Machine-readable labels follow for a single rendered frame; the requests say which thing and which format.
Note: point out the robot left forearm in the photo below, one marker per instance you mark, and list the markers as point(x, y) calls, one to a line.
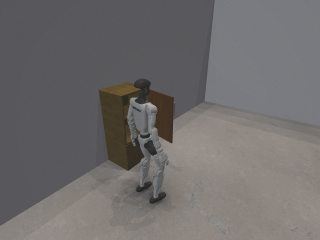
point(132, 127)

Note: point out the robot right upper arm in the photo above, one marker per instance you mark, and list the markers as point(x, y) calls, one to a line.
point(152, 112)

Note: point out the robot left upper arm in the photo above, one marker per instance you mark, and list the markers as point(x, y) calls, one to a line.
point(130, 115)

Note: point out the robot left thigh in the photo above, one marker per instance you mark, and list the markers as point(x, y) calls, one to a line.
point(145, 162)

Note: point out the handle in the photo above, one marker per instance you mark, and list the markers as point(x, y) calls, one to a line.
point(174, 104)

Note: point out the left robot hand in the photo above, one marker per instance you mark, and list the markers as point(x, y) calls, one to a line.
point(132, 137)

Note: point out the robot right forearm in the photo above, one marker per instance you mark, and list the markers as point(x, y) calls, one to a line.
point(156, 142)

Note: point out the cupboard door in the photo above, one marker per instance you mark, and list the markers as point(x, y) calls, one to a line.
point(164, 116)

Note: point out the right robot hand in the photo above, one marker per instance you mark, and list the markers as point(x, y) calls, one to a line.
point(163, 158)

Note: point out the robot torso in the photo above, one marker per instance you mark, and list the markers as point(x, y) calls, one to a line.
point(141, 122)

